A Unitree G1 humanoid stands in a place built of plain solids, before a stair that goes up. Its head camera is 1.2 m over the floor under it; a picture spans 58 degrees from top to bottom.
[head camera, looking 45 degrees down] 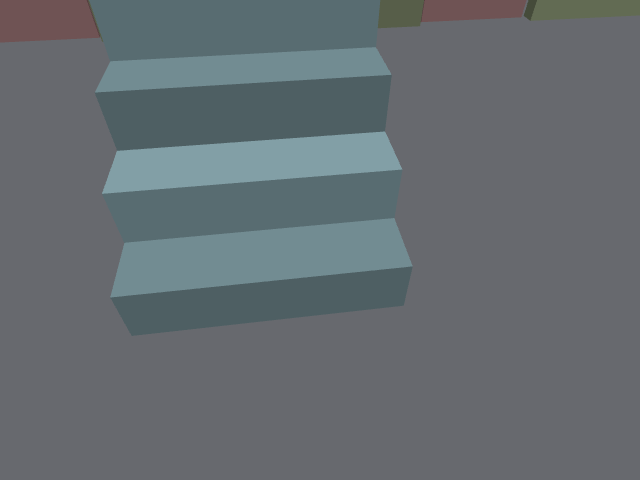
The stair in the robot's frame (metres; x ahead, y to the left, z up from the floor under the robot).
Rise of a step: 0.20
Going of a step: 0.22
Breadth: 0.90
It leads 8 degrees to the left of straight ahead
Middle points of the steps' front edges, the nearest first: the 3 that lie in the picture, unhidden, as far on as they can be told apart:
0.82 0.16 0.20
1.05 0.19 0.40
1.27 0.22 0.61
